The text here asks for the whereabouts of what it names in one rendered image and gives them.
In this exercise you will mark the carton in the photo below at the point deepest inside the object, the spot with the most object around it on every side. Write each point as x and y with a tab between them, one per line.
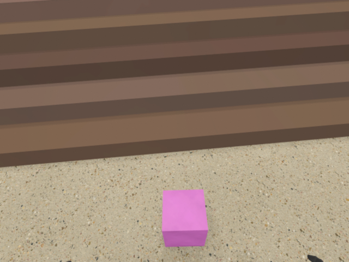
184	218

